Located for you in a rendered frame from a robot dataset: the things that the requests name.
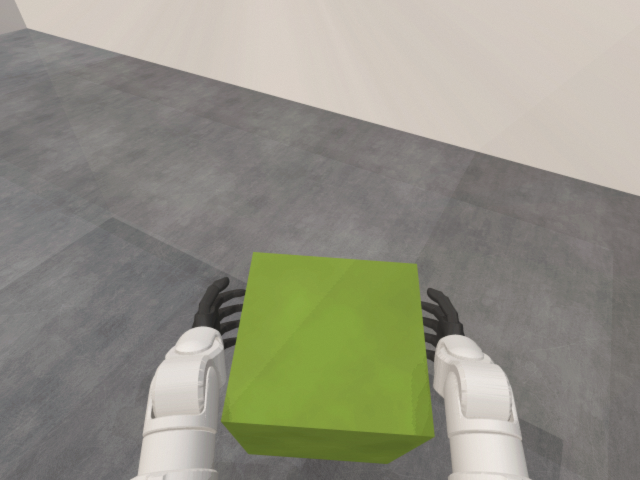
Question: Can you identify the right robot forearm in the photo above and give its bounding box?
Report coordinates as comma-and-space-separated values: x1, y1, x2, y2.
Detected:
433, 335, 531, 480

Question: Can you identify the robot left hand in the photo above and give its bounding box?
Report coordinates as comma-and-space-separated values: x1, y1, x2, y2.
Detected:
191, 277, 246, 350

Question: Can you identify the left robot forearm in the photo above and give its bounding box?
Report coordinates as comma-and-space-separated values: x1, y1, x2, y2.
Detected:
130, 327, 227, 480

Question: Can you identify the carton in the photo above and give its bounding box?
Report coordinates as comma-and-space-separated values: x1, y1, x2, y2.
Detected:
221, 252, 435, 464

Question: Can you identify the robot right hand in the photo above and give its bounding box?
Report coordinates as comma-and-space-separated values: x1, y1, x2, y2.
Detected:
421, 288, 465, 362

